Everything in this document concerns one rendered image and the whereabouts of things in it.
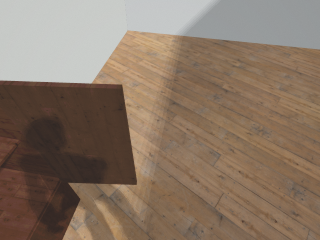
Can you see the cupboard door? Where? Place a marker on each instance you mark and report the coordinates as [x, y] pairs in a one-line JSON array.
[[80, 130]]

